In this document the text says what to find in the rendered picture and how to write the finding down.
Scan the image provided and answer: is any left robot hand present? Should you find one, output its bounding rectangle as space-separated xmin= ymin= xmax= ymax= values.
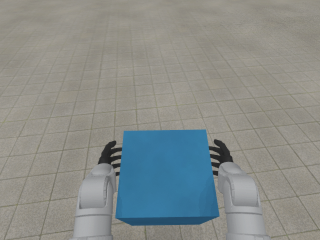
xmin=98 ymin=140 xmax=122 ymax=176

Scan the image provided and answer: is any right robot forearm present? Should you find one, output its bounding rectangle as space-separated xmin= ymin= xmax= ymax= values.
xmin=217 ymin=162 xmax=271 ymax=240

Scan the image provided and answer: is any carton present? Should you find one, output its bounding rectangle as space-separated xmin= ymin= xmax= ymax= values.
xmin=115 ymin=129 xmax=220 ymax=226

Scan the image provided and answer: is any left robot forearm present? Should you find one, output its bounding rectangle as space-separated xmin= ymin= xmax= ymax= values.
xmin=69 ymin=163 xmax=117 ymax=240

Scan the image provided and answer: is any right robot hand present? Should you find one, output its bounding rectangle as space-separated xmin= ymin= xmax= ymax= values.
xmin=208 ymin=139 xmax=233 ymax=176

